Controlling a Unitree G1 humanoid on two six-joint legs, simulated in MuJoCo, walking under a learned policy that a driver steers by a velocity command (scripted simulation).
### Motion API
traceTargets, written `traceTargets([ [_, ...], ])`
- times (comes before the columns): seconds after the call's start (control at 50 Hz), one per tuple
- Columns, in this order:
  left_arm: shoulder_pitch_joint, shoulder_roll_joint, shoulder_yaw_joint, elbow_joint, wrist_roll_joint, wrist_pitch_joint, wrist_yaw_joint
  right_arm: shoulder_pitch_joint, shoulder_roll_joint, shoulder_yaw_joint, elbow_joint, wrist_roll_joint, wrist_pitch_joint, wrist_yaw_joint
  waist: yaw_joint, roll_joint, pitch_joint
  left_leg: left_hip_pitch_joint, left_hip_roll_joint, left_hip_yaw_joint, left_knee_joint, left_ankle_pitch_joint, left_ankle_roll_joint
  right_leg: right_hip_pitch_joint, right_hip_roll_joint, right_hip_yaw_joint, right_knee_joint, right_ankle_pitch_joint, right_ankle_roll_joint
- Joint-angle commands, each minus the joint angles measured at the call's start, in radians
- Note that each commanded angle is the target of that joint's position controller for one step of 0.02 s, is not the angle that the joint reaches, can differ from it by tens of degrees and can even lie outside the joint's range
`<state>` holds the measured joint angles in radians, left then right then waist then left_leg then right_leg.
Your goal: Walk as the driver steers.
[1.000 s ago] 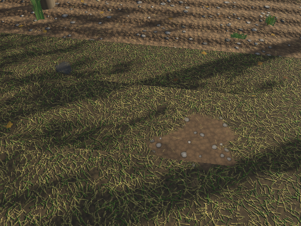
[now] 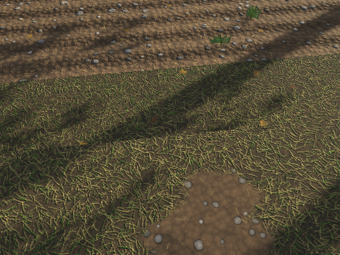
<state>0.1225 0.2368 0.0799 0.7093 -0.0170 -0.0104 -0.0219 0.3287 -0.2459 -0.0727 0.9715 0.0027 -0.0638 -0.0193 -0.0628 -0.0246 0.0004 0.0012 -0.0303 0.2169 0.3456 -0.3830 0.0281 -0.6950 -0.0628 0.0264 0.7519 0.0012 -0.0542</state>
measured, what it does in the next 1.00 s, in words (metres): walks ahead: right foot, then left foot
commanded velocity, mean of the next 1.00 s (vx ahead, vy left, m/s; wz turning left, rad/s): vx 0.18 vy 0.00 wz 0.01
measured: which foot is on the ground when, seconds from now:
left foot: down 0.00-0.12, up 0.14-0.56, down 0.58-1.00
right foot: up 0.00-0.08, down 0.10-0.64, up 0.66-0.98, down 1.00-1.00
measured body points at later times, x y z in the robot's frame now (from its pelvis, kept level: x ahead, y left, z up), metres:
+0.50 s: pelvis +0.21 -0.04 +0.01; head +0.22 -0.06 +0.46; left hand +0.40 +0.18 -0.09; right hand +0.27 -0.33 -0.12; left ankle +0.29 +0.10 -0.68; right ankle +0.18 -0.11 -0.73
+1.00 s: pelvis +0.22 -0.06 +0.00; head +0.26 -0.06 +0.45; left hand +0.40 +0.21 -0.08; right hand +0.38 -0.34 -0.10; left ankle +0.26 +0.09 -0.73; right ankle +0.24 -0.17 -0.73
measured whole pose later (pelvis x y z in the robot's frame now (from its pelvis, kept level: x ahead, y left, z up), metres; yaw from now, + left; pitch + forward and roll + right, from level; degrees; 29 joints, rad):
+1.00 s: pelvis +0.22 -0.06 +0.00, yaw +5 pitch +2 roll +0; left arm 0.10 0.25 0.07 0.64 0.01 0.01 -0.01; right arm 0.16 -0.32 -0.08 0.68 0.03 0.09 -0.03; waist -0.04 0.01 0.03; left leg -0.36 -0.09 -0.25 0.53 -0.20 -0.03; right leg -0.31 0.04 0.07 0.53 -0.26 0.01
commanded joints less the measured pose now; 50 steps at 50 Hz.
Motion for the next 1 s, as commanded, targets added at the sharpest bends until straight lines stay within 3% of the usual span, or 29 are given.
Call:
traceTargets([
  [0.02, -0.124, 0.025, 0.000, -0.128, -0.004, -0.010, -0.030, 0.009, -0.170, -0.035, -0.037, 0.009, 0.011, -0.008, 0.002, 0.040, 0.090, 0.050, 0.320, -0.086, -0.044, 0.760, 0.089, -0.046, 0.015, -0.055, -0.079, -0.087, -0.033],
  [0.06, -0.078, 0.052, 0.013, -0.138, -0.004, -0.015, -0.037, -0.013, -0.214, -0.046, -0.046, 0.011, 0.020, -0.014, 0.043, 0.096, 0.038, 0.071, 0.317, -0.047, 0.061, 1.040, 0.073, 0.098, 0.074, -0.124, -0.101, -0.189, -0.063],
  [0.08, 0.014, 0.091, 0.032, -0.123, -0.002, -0.015, -0.036, -0.021, -0.228, -0.049, -0.049, 0.012, 0.027, -0.019, 0.097, 0.113, -0.014, 0.063, 0.307, -0.027, 0.193, 1.176, 0.065, 0.233, 0.114, -0.145, -0.121, -0.211, -0.085],
  [0.1, 0.192, 0.152, 0.064, -0.080, -0.004, -0.014, -0.026, -0.045, -0.225, -0.045, -0.057, 0.014, 0.029, -0.021, 0.193, 0.087, -0.103, -0.048, 0.267, -0.002, 0.418, 1.120, 0.033, 0.503, 0.136, -0.118, -0.192, -0.128, -0.126],
  [0.12, 0.328, 0.254, 0.093, -0.052, -0.010, -0.007, 0.000, -0.036, -0.179, -0.028, -0.083, -0.019, 0.020, -0.018, 0.221, -0.069, -0.209, -0.324, 0.194, 0.008, 0.775, 0.633, -0.008, 0.815, -0.048, 0.183, -0.194, -0.054, -0.203],
  [0.14, 0.247, 0.311, 0.089, -0.093, -0.013, -0.021, -0.005, 0.018, -0.083, 0.006, -0.139, -0.024, -0.015, 0.010, 0.114, -0.261, -0.340, -0.679, -0.033, -0.173, 1.099, -0.193, -0.047, 1.067, -0.267, 0.756, -0.370, -0.113, -0.413],
  [0.16, 0.268, 0.231, 0.064, -0.105, 0.005, -0.023, -0.010, -0.092, -0.176, -0.017, -0.152, 0.009, -0.050, 0.028, 0.184, -0.118, -0.351, -0.779, 0.017, -0.325, 1.123, -0.171, -0.029, 1.066, -0.261, 0.716, -0.419, -0.057, -0.368],
  [0.18, 0.209, 0.198, 0.052, -0.109, 0.013, -0.029, -0.009, -0.152, -0.182, -0.019, -0.180, 0.032, -0.058, 0.030, 0.161, -0.081, -0.222, -0.799, 0.052, -0.312, 1.074, -0.115, -0.020, 0.944, -0.237, 0.546, -0.397, 0.130, -0.326],
  [0.2, 0.145, 0.177, 0.045, -0.116, 0.006, -0.033, -0.011, -0.157, -0.159, -0.017, -0.175, 0.018, -0.053, 0.019, 0.106, 0.041, -0.119, -0.753, 0.092, -0.303, 0.985, -0.070, -0.033, 0.772, -0.183, 0.415, -0.383, 0.319, -0.282],
  [0.22, 0.094, 0.154, 0.039, -0.126, 0.005, -0.032, -0.006, -0.139, -0.167, -0.023, -0.165, 0.000, -0.036, 0.007, 0.072, 0.053, -0.097, -0.683, 0.122, -0.294, 0.915, -0.042, -0.046, 0.653, -0.149, 0.329, -0.385, 0.392, -0.250],
  [0.26, 0.056, 0.156, 0.035, -0.146, 0.014, -0.033, -0.004, -0.105, -0.164, -0.031, -0.170, -0.006, 0.003, -0.004, 0.022, 0.040, -0.078, -0.557, 0.127, -0.289, 0.816, -0.017, -0.069, 0.482, -0.106, 0.275, -0.403, 0.473, -0.231],
  [0.32, 0.065, 0.171, 0.036, -0.133, 0.022, -0.029, 0.020, -0.123, -0.119, -0.019, -0.182, -0.021, 0.031, -0.016, 0.017, -0.004, -0.121, -0.525, 0.102, -0.268, 0.676, 0.098, -0.091, 0.451, -0.085, 0.191, -0.390, 0.640, -0.220],
  [0.36, 0.068, 0.139, 0.026, -0.112, 0.026, -0.016, 0.036, -0.125, -0.077, 0.002, -0.176, -0.030, 0.032, -0.010, 0.019, -0.031, -0.181, -0.452, 0.103, -0.261, 0.602, 0.248, -0.085, 0.451, -0.056, 0.114, -0.363, 0.720, -0.181],
  [0.42, 0.068, 0.095, 0.005, -0.074, 0.048, -0.013, 0.038, -0.050, -0.103, -0.004, -0.110, -0.014, 0.031, 0.017, 0.011, -0.028, -0.216, -0.314, 0.112, -0.271, 0.630, 0.439, -0.069, 0.424, -0.067, 0.063, -0.354, 0.663, -0.141],
  [0.48, 0.048, 0.072, -0.008, -0.047, 0.058, -0.022, 0.036, -0.148, -0.122, -0.009, -0.142, -0.003, 0.040, 0.012, 0.043, -0.031, -0.093, -0.412, 0.116, -0.304, 0.617, 0.261, -0.054, 0.454, -0.120, 0.097, -0.342, 0.571, -0.170],
  [0.52, 0.062, 0.078, -0.004, -0.026, 0.024, -0.012, 0.041, -0.269, -0.106, 0.006, -0.219, -0.004, 0.047, 0.003, 0.085, -0.097, -0.007, -0.517, 0.095, -0.280, 0.405, 0.044, -0.046, 0.552, -0.117, 0.117, -0.312, 0.560, -0.155],
  [0.58, 0.092, 0.150, 0.023, -0.026, 0.007, 0.028, 0.070, -0.196, -0.131, 0.002, -0.240, 0.009, 0.049, 0.026, 0.063, -0.095, -0.070, -0.459, 0.075, -0.246, 0.259, 0.153, -0.016, 0.658, -0.168, 0.169, -0.217, 0.585, -0.166],
  [0.6, 0.085, 0.157, 0.028, -0.038, 0.005, 0.035, 0.081, -0.160, -0.156, -0.004, -0.236, 0.007, 0.048, 0.032, 0.053, -0.046, -0.087, -0.372, 0.085, -0.281, 0.202, 0.414, 0.012, 0.619, -0.131, 0.137, -0.164, 0.541, -0.135],
  [0.62, 0.099, 0.148, 0.031, -0.068, 0.020, 0.035, 0.086, -0.151, -0.222, -0.024, -0.234, 0.000, 0.052, 0.033, 0.093, 0.097, -0.120, -0.280, 0.130, -0.406, 0.222, 0.724, 0.075, 0.540, -0.019, 0.059, -0.060, 0.407, -0.072],
  [0.64, 0.051, 0.150, 0.034, -0.092, 0.032, 0.035, 0.083, -0.117, -0.236, -0.031, -0.245, 0.008, 0.061, 0.031, 0.064, 0.176, -0.152, -0.191, 0.234, -0.560, 0.161, 0.931, 0.194, 0.397, 0.098, -0.017, 0.079, 0.071, 0.007],
  [0.66, -0.043, 0.122, 0.029, -0.124, 0.034, 0.037, 0.078, -0.061, -0.222, -0.027, -0.245, -0.007, 0.069, 0.024, 0.004, 0.305, -0.146, -0.087, 0.365, -0.758, 0.061, 1.025, 0.334, 0.186, 0.203, -0.021, 0.284, -0.556, 0.061],
  [0.68, -0.042, 0.112, 0.028, -0.126, 0.022, 0.036, 0.069, -0.044, -0.203, -0.018, -0.247, -0.018, 0.064, 0.019, -0.001, 0.217, -0.172, -0.042, 0.373, -0.784, 0.050, 0.955, 0.356, 0.111, 0.176, 0.078, 0.465, -0.697, 0.071],
  [0.72, -0.030, 0.090, 0.022, -0.122, 0.007, 0.047, 0.064, -0.121, -0.201, -0.025, -0.276, 0.008, 0.067, 0.010, 0.040, 0.107, -0.115, -0.064, 0.302, -0.643, 0.064, 0.850, 0.268, 0.045, 0.118, 0.089, 0.458, -0.598, 0.087],
  [0.76, -0.051, 0.077, 0.022, -0.132, 0.016, 0.050, 0.069, -0.152, -0.186, -0.026, -0.295, 0.029, 0.092, -0.005, 0.044, 0.117, -0.107, -0.086, 0.240, -0.598, 0.051, 0.741, 0.218, 0.088, 0.101, 0.065, 0.302, -0.520, 0.110],
  [0.84, -0.068, 0.050, 0.010, -0.142, 0.003, 0.035, 0.045, -0.156, -0.200, -0.037, -0.317, 0.020, 0.132, -0.020, 0.028, 0.177, -0.147, -0.113, 0.187, -0.583, 0.054, 0.666, 0.189, 0.214, 0.122, 0.038, 0.085, -0.421, 0.119],
  [0.92, -0.043, 0.070, 0.013, -0.140, 0.012, 0.019, 0.018, -0.174, -0.223, -0.043, -0.339, 0.022, 0.146, -0.010, 0.022, 0.214, -0.139, -0.168, 0.176, -0.664, 0.037, 0.516, 0.182, 0.317, 0.139, 0.029, -0.082, -0.376, 0.101],
  [0.96, 0.007, 0.067, 0.016, -0.127, 0.019, 0.012, 0.013, -0.208, -0.215, -0.037, -0.352, 0.033, 0.148, -0.012, 0.058, 0.221, -0.132, -0.219, 0.142, -0.676, 0.061, 0.427, 0.154, 0.410, 0.144, 0.011, -0.228, -0.275, 0.083],
  [0.98, 0.038, 0.079, 0.019, -0.114, 0.029, 0.007, 0.013, -0.219, -0.202, -0.033, -0.360, 0.029, 0.149, -0.019, 0.076, 0.200, -0.136, -0.289, 0.120, -0.676, 0.087, 0.363, 0.125, 0.511, 0.128, 0.010, -0.292, -0.166, 0.062],
  [1.0, 0.097, 0.124, 0.035, -0.104, 0.042, 0.009, 0.017, -0.212, -0.165, -0.023, -0.369, 0.024, 0.148, -0.024, 0.090, 0.105, -0.146, -0.399, 0.061, -0.628, 0.216, 0.181, 0.073, 0.625, 0.009, 0.111, -0.367, -0.087, 0.008],
])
